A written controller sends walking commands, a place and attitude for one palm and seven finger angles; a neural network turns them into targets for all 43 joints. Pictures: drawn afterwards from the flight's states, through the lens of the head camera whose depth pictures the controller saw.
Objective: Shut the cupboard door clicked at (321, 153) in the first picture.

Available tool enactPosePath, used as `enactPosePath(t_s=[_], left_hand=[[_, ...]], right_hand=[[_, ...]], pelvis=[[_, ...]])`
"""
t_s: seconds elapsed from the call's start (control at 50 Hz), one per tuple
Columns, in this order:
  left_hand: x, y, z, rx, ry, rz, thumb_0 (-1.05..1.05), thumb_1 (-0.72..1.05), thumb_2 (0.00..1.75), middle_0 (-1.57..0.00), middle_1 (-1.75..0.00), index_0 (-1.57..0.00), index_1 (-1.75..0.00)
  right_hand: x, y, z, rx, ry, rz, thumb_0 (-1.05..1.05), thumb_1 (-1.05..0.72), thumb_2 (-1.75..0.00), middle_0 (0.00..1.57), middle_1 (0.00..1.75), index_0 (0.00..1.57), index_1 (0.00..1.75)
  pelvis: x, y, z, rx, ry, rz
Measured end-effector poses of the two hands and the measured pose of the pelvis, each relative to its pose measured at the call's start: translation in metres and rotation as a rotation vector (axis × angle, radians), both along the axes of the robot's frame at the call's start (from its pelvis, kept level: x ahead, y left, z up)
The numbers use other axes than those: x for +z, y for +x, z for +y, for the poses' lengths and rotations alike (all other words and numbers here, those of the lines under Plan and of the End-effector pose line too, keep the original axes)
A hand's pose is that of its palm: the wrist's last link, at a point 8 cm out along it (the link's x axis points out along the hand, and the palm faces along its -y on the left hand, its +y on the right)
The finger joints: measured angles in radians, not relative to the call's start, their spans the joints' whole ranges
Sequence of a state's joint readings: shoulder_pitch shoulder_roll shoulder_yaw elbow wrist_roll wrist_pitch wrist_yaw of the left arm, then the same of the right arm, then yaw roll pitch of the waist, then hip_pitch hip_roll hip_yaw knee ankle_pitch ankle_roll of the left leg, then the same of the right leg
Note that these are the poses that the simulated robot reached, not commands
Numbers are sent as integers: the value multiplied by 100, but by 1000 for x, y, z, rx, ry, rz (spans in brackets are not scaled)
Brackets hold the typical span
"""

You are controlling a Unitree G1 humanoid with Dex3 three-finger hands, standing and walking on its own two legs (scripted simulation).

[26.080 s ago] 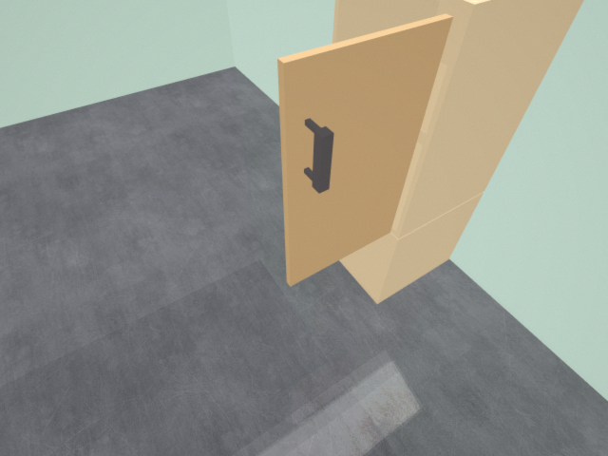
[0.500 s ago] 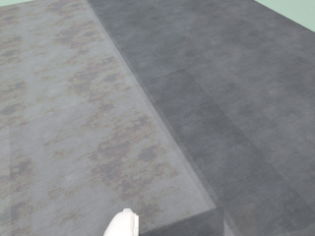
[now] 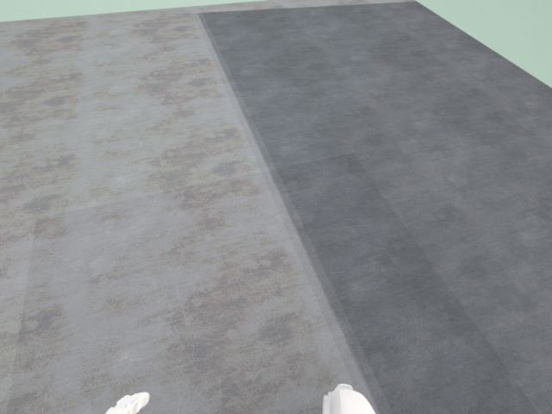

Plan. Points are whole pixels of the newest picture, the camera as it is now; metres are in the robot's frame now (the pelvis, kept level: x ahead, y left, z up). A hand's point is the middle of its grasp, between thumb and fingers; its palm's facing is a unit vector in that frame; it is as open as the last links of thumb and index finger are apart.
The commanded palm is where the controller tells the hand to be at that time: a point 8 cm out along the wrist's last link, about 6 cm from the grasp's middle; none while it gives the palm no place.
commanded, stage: walk to a spot facing it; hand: left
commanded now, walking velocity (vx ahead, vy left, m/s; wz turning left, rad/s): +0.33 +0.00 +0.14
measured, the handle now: out of the picture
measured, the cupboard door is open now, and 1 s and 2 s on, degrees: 54 54 54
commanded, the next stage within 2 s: turn to face it in 0.18 s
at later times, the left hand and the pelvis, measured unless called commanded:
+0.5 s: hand (198, 381) +0.20 +0.14 -0.17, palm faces +0.12 -0.97 -0.22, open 7.2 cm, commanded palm none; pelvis +0.19 -0.04 +0.00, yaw +3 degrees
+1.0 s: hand (212, 280) +0.39 +0.15 -0.17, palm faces -0.19 -0.94 -0.29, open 7.4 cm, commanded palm none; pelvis +0.25 -0.05 -0.02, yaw -14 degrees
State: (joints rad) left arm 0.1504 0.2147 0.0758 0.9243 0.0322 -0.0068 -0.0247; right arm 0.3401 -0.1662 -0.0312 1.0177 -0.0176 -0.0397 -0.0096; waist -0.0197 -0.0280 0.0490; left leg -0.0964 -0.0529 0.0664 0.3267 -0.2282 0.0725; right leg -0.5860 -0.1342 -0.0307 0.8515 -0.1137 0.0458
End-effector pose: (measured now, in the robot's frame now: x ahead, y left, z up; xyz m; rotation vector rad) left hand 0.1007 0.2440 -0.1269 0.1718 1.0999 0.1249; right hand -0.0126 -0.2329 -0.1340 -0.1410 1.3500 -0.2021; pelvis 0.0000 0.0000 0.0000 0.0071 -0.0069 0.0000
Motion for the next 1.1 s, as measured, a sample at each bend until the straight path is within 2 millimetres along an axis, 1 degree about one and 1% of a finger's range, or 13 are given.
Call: enactPosePath(t_s=[0.08,0.16,0.22,0.26,0.32,0.36,0.5,0.56,0.62,0.72,0.86,1.0,1.1], left_hand=[[2,64,-22,-48,-1,-34,1,91,90,-20,-30,-20,-30],[-3,123,-50,-87,5,-66,1,91,90,-20,-30,-20,-30],[-5,145,-66,-73,4,-87,1,91,90,-20,-30,-20,-30],[-3,144,-72,-33,-3,-66,0,91,90,-20,-30,-20,-30],[-3,131,-78,41,-13,-6,0,91,90,-20,-30,-20,-30],[0,125,-69,126,10,-5,-2,94,89,-21,-30,-20,-30],[-14,90,-56,148,7,208,-2,95,90,-20,-30,-20,-30],[-27,79,-52,144,-28,308,-1,93,90,-20,-30,-20,-30],[-40,80,-45,139,-51,369,0,92,90,-20,-30,-20,-30],[-37,119,-34,89,-56,350,1,92,90,-20,-30,-20,-30],[-20,207,-26,-32,2,210,1,91,90,-20,-30,-20,-30],[-11,295,-50,-203,101,59,1,91,90,-20,-30,-20,-30],[-3,322,-71,-284,125,40,0,91,90,-20,-30,-20,-30]], right_hand=[[-6,-9,-4,-58,27,107,0,-91,-90,20,30,20,30],[-17,-7,-13,-98,59,216,0,-91,-90,20,30,20,30],[-22,14,-23,-90,77,270,0,-91,-90,20,30,20,30],[-19,41,-31,-69,75,258,1,-91,-90,20,30,20,30],[-15,97,-42,-15,66,203,1,-91,-90,20,30,20,30],[-14,138,-46,33,57,150,1,-91,-90,20,30,20,30],[-10,277,-38,116,23,-95,1,-93,-90,20,30,20,30],[-5,323,-28,121,0,-198,0,-93,-90,20,30,20,30],[0,350,-19,128,-28,-264,0,-92,-90,20,30,20,30],[9,351,-16,103,-51,-264,0,-91,-90,20,30,20,30],[5,312,-37,-27,-52,-179,0,-91,-90,20,30,21,30],[-25,256,-81,-194,-45,-88,0,-91,-90,20,30,21,30],[-23,236,-99,-269,-72,-37,1,-91,-90,20,30,20,30]], pelvis=[[-3,38,-13,-1,18,5],[-14,82,-33,7,30,9],[-18,106,-45,31,15,3],[-13,121,-49,55,14,1],[-5,143,-54,94,12,9],[-2,156,-56,110,10,16],[-3,193,-45,51,-10,12],[-10,208,-33,5,-31,4],[-17,220,-24,-28,-30,2],[-11,227,-19,-85,-36,-1],[-6,237,-25,-164,-43,5],[-24,248,-52,-253,-9,11],[-19,252,-55,-312,-8,21]])
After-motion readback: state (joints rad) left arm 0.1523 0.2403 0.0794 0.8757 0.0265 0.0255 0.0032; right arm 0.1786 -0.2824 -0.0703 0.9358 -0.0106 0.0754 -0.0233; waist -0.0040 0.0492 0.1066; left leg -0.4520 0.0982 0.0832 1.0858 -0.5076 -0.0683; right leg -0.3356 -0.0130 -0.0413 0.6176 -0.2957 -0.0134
